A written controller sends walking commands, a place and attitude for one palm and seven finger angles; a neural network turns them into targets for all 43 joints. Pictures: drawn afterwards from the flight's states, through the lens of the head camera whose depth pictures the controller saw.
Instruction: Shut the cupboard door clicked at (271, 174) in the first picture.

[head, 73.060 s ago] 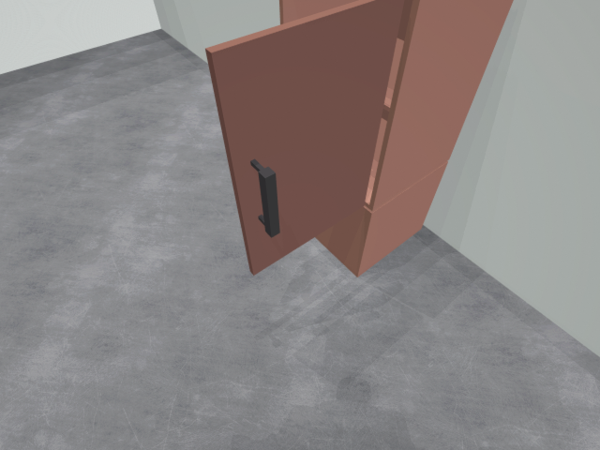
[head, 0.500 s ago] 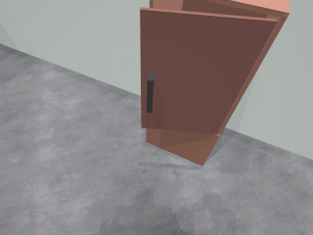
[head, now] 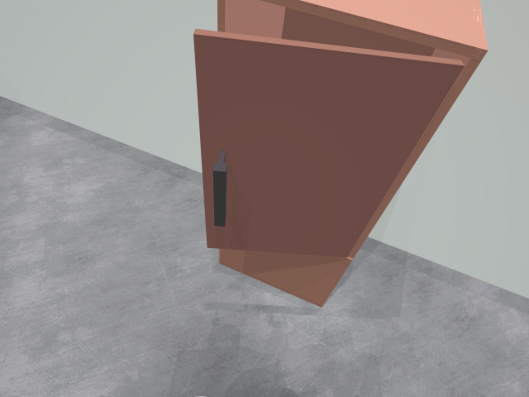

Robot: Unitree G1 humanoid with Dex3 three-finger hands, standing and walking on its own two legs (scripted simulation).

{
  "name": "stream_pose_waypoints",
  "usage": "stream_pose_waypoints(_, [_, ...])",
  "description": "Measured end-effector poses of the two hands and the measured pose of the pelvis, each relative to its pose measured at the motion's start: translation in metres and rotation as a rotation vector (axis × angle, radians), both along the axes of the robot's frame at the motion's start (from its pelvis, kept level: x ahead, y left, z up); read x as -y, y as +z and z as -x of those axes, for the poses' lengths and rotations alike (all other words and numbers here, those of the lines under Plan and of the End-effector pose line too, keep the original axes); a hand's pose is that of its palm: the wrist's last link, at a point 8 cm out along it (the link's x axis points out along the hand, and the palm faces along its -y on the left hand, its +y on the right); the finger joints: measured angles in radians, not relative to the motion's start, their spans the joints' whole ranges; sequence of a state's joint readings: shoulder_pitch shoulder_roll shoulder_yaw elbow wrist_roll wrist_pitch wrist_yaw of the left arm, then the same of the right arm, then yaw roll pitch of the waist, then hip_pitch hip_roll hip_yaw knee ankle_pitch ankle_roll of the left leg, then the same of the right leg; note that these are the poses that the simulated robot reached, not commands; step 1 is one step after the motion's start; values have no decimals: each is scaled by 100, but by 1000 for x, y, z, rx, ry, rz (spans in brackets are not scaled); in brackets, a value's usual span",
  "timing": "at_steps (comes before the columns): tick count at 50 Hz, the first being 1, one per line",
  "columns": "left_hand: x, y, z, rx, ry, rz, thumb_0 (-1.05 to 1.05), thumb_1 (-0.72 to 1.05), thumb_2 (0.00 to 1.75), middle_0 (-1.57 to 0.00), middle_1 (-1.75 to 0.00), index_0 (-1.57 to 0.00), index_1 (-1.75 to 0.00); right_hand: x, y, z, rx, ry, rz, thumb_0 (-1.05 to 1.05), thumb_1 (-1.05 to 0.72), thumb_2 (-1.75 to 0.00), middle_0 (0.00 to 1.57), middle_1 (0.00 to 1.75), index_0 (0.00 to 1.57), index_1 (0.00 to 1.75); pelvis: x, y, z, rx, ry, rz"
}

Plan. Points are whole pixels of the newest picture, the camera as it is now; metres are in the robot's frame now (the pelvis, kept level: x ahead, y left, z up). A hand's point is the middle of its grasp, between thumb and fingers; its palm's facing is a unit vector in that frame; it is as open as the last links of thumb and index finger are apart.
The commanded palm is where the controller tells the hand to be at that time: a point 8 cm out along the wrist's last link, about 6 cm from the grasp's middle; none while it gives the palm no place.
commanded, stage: come to a stop and stand still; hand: left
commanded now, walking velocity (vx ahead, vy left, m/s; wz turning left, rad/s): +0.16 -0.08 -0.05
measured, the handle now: (221, 189) +0.51 +0.12 -0.04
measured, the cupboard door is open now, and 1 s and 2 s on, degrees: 21 21 21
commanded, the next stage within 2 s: look again from close up in 1.40 s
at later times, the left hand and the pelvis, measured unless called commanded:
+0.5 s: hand (187, 396) +0.15 +0.12 -0.15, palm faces -0.01 -0.97 -0.26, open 7.4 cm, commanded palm none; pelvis +0.06 -0.06 +0.01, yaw -1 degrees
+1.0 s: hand out of the picture +0.02 +0.17 -0.17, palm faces +0.06 -0.97 -0.21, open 7.4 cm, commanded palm none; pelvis +0.02 -0.02 +0.01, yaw -1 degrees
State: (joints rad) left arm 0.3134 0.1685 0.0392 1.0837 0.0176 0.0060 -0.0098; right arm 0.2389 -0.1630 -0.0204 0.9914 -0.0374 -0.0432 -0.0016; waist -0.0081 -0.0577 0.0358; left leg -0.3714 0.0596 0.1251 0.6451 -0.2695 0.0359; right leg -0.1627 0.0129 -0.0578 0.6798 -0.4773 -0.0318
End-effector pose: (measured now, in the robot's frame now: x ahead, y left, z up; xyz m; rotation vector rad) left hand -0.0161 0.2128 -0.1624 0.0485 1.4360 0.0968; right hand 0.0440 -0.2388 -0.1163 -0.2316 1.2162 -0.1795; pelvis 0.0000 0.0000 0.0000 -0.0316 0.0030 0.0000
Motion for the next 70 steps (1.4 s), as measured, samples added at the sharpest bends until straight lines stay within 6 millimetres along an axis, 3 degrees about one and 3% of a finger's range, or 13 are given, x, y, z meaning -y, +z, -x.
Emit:
stream_pose_waypoints(3, [-2, 5, -24, -8, -28, -5, 1, 91, 90, -20, -29, -20, -29, -9, 3, -9, -1, -19, -12, 0, -91, -90, 20, 30, 20, 30, 0, 6, -16, 0, -17, -10])
stream_pose_waypoints(7, [-6, 21, -68, 48, -27, -39, 1, 91, 90, -20, -29, -20, -29, -7, 7, -6, -75, -37, -12, 0, -93, -90, 20, 30, 21, 30, 4, 16, -34, -3, -10, -10])
stream_pose_waypoints(14, [-1, 36, -133, 134, -55, -126, 1, 92, 90, -20, -29, -19, -29, 13, -6, -6, -188, -82, -57, 0, -92, -90, 20, 30, 21, 30, 30, 16, -57, 12, -11, -15])
stream_pose_waypoints(18, [14, 35, -155, 175, -82, -177, 1, 92, 90, -20, -29, -19, -29, 39, -27, -18, -191, -116, -89, 1, -91, -90, 20, 30, 21, 30, 53, 3, -69, 16, -27, -47])
stream_pose_waypoints(22, [33, 42, -161, 182, -96, -183, 1, 91, 90, -20, -29, -19, -29, 62, -33, -37, -170, -117, -84, 1, -91, -90, 20, 30, 20, 30, 60, 4, -66, 15, -15, -48])
stream_pose_waypoints(30, [49, 50, -149, 220, -52, -152, 1, 91, 90, -20, -29, -20, -30, 76, -14, -70, -89, -29, -56, 0, -91, -90, 20, 30, 20, 30, 63, 15, -51, -10, 2, -69])
stream_pose_waypoints(37, [25, 35, -108, 200, -12, -121, 1, 91, 90, -20, -30, -20, -30, 56, 3, -78, 9, 21, -22, 0, -91, -90, 19, 30, 20, 30, 45, 12, -33, -3, 2, -52])
stream_pose_waypoints(40, [9, 23, -87, 158, 13, -105, 1, 91, 90, -20, -30, -20, -30, 41, 5, -64, 21, 24, -5, 0, -91, -90, 19, 30, 20, 30, 34, 7, -26, 11, 7, -34])
stream_pose_waypoints(46, [-8, 25, -50, 74, 34, -108, 1, 91, 90, -20, -29, -20, -29, 13, 5, -31, -55, 35, -27, 0, -91, -90, 20, 30, 20, 30, 24, 15, -21, 18, 4, -33])
stream_pose_waypoints(53, [-5, 34, -21, 1, -4, -126, 1, 91, 90, -20, -29, -19, -29, 9, -9, -6, -85, -29, -66, 1, -92, -90, 20, 30, 21, 30, 20, 15, -13, 16, -19, -37])
stream_pose_waypoints(63, [13, 31, -25, 40, -36, -77, 1, 91, 90, -20, -29, -19, -29, 5, -5, 40, -153, -64, -74, 1, -91, -90, 20, 30, 20, 30, 19, 20, -3, 35, -20, -34])
stream_pose_waypoints(70, [13, 29, -23, 34, -37, -69, 2, 93, 90, -20, -29, -20, -29, 0, -2, 70, -221, -91, -74, 0, -91, -90, 20, 30, 20, 30, 19, 21, 0, 29, -20, -33])
